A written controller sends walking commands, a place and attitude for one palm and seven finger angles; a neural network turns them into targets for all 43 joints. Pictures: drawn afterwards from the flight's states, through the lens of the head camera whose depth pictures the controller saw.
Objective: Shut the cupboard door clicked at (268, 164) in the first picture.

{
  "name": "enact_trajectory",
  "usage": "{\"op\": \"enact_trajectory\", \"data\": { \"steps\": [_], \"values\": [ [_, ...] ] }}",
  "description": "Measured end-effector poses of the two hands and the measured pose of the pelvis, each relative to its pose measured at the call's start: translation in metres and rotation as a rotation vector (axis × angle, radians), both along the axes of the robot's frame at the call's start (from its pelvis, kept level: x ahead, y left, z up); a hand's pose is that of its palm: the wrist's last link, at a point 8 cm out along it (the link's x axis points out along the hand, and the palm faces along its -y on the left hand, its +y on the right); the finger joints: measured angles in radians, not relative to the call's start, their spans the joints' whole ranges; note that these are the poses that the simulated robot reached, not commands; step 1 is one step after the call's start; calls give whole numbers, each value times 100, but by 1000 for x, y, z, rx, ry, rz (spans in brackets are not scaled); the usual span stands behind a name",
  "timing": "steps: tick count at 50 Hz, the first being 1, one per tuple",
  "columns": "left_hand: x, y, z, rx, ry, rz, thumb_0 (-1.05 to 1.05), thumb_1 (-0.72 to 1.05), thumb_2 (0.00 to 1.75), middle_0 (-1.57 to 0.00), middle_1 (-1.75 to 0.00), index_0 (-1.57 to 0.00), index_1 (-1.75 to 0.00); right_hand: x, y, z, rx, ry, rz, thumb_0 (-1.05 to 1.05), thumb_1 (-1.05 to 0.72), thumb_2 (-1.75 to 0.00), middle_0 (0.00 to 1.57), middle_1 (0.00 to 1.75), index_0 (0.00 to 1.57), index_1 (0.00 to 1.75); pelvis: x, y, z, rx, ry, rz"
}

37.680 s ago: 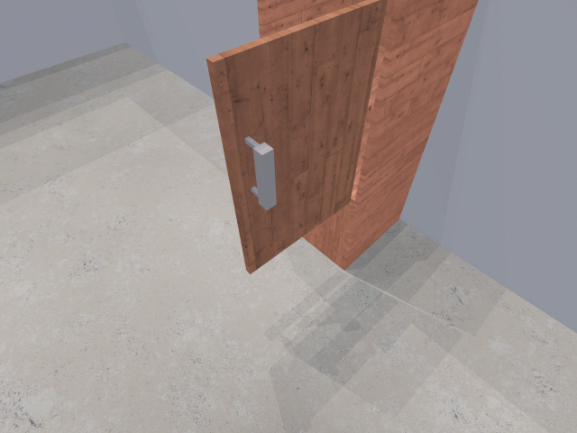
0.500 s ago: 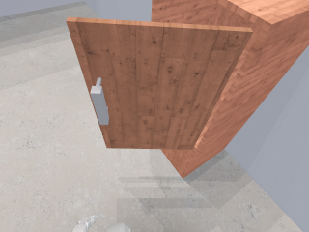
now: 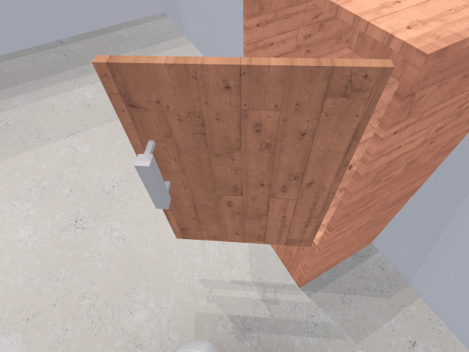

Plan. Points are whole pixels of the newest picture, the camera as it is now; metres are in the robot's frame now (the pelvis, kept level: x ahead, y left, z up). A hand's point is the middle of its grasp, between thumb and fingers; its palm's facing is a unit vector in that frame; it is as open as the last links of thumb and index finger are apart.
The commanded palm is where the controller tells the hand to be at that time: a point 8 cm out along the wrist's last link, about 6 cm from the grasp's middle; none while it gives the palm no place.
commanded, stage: come to a stop and stand still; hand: left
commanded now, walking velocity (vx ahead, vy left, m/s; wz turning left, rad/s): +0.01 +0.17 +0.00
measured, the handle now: (157, 175) +0.41 +0.20 +0.03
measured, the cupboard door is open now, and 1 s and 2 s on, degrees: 57 57 57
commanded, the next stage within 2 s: look again from close up in 0.56 s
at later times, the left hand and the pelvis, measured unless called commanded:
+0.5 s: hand out of the picture -0.01 +0.24 -0.17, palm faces +0.05 -0.98 -0.17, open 7.4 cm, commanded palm none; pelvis -0.04 +0.05 +0.02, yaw +0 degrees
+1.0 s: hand out of the picture +0.04 +0.18 -0.16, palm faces -0.03 -0.96 -0.26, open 7.3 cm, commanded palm none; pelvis -0.03 +0.00 -0.01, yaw -1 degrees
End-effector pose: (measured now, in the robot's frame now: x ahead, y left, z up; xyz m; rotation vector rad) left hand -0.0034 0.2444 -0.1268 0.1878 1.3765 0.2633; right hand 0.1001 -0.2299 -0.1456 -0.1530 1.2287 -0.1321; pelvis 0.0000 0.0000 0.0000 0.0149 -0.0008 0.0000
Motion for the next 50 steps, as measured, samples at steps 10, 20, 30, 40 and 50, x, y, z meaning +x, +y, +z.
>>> {"op": "enact_trajectory", "data": {
  "steps": [10, 20, 30, 40, 50],
  "values": [
    [-18, -13, -3, -74, -28, -11, 1, 91, 90, -20, -30, -20, -30, -58, -8, 13, -44, 88, 2, 0, -91, -89, 19, 30, 19, 30, -27, 10, 8, -2, 11, -2],
    [-30, 36, -18, -111, -26, -17, 1, 91, 90, -20, -30, -20, -30, -129, 50, 24, -47, 120, -24, 0, -91, -89, 20, 30, 20, 30, -42, 46, 9, -34, -2, -2],
    [3, 41, -10, -118, -27, -83, 1, 91, 90, -19, -30, -19, -30, -192, 76, 32, -19, 266, -110, 0, -91, -89, 20, 30, 20, 30, -39, 48, 18, -41, 34, -13],
    [46, 4, -20, -76, -90, -192, 0, 92, 90, -20, -30, -19, -30, -203, 45, -2, 17, 277, -172, 0, -91, -89, 20, 30, 20, 30, -32, 27, -6, -8, 28, -54],
    [37, -20, -1, -18, -113, -136, 0, 92, 90, -20, -30, -20, -30, -140, 24, -23, 80, 148, -77, 1, -92, -89, 20, 30, 20, 30, -26, -1, -5, 2, -3, -26]
  ]
}}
